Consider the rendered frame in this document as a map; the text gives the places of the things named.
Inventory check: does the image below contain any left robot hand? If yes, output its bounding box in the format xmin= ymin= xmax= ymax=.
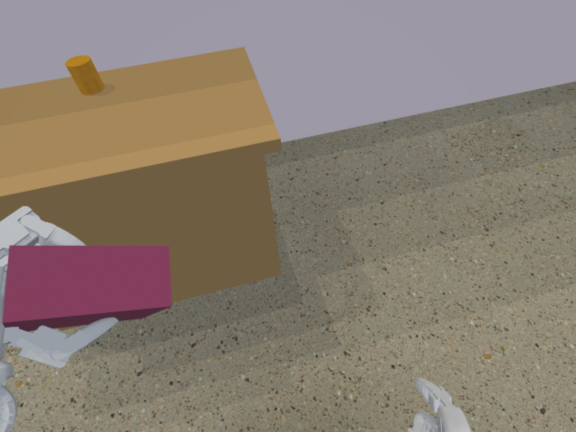
xmin=0 ymin=206 xmax=118 ymax=368

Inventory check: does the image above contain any sponge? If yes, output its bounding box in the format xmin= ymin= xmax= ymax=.
xmin=2 ymin=246 xmax=172 ymax=331

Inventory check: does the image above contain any right robot hand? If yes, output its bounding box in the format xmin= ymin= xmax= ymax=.
xmin=408 ymin=378 xmax=472 ymax=432

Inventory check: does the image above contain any table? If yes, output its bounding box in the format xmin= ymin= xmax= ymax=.
xmin=0 ymin=47 xmax=282 ymax=331

